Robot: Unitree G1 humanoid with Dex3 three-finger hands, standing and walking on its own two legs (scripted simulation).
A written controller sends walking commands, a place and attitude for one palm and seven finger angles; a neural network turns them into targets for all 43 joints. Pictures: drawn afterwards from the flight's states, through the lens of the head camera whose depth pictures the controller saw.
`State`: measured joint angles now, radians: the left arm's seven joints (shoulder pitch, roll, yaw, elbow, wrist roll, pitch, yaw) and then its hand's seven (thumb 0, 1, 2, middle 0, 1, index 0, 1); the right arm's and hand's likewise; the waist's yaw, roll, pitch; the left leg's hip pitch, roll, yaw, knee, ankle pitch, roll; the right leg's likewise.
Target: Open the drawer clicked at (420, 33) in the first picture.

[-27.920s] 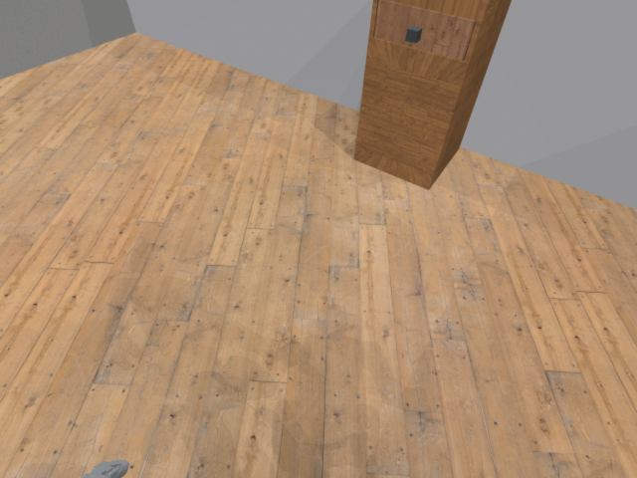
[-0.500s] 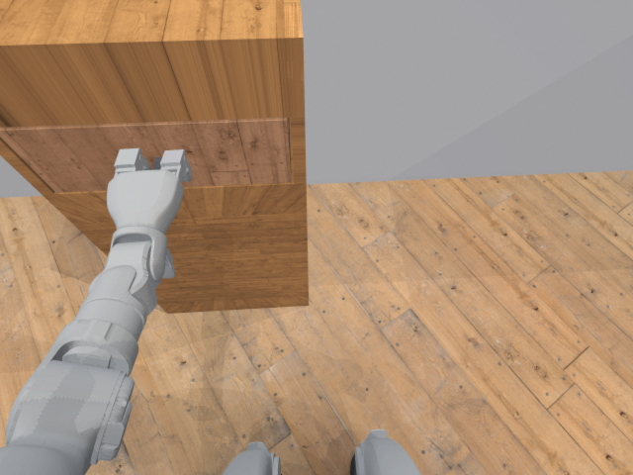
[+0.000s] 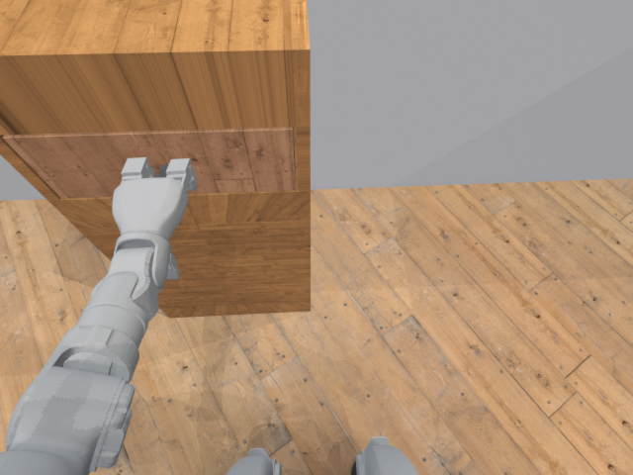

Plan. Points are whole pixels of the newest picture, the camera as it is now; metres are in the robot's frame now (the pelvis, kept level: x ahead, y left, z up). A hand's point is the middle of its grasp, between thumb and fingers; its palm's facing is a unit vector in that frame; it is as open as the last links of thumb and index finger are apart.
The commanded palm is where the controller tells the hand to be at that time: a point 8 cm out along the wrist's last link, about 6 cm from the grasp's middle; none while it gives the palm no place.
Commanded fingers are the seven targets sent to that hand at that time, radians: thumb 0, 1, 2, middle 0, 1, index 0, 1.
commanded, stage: close the thumb around the handle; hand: left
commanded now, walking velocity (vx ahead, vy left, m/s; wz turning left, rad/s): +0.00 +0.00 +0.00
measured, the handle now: (162, 189) +0.50 +0.23 -0.01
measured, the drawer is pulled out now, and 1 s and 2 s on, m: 0.00 0.02 0.15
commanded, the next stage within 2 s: pull the drawer open in 0.54 s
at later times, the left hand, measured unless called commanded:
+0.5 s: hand (165, 230) +0.44 +0.21 -0.02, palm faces -0.05 -0.02 -1.00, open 7.2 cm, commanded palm +0.41 +0.21 +0.04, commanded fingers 0.00 0.90 0.90 -0.40 -1.35 -0.40 -1.35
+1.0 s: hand (164, 243) +0.42 +0.21 -0.02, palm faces -0.06 -0.03 -1.00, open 7.0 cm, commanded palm +0.37 +0.21 +0.04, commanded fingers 0.00 0.90 0.90 -0.40 -1.35 -0.40 -1.35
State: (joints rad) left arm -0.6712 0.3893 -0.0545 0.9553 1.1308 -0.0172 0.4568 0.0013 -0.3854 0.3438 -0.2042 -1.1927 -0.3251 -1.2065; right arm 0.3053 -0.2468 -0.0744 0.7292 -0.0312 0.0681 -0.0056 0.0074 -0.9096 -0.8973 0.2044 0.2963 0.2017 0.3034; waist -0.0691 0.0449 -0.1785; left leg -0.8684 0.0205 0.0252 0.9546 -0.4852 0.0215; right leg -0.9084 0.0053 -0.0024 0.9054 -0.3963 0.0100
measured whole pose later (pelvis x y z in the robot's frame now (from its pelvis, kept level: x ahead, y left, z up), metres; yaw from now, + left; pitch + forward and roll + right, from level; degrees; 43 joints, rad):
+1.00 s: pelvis +0.01 +0.00 +0.01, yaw -2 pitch +20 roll -1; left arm -0.45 0.38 -0.05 0.77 1.10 0.00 0.42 0.01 0.47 0.68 -0.03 -1.22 -0.42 -1.34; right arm 0.31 -0.24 -0.07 0.70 -0.02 0.08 -0.01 0.01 -0.91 -0.90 0.20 0.30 0.20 0.30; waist -0.07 0.05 -0.17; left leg -0.76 0.03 0.05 0.87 -0.47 0.03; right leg -0.81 0.02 0.03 0.83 -0.37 0.02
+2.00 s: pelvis +0.01 -0.01 +0.02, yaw -1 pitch +14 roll +0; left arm 0.05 0.31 -0.11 0.35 1.11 0.07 0.47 0.04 0.43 0.69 -0.06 -1.18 -0.42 -1.34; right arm 0.18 -0.24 -0.05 0.65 -0.03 0.05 -0.02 0.01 -0.91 -0.90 0.20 0.30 0.20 0.30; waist -0.01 0.05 -0.15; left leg -0.62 0.03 0.04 0.83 -0.46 0.00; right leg -0.69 0.02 0.02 0.83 -0.39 -0.01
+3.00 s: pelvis +0.00 -0.02 +0.00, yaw -1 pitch +13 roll +1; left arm 0.57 0.32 -0.10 -0.05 1.12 0.01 0.54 0.09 0.42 0.65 -0.06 -1.20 -0.42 -1.34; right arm 0.12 -0.23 -0.03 0.57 -0.06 0.04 0.03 0.01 -0.91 -0.90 0.20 0.30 0.20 0.30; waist 0.04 0.03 -0.16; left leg -0.65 0.03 0.05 0.95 -0.52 -0.01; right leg -0.74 0.02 0.02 0.96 -0.45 -0.02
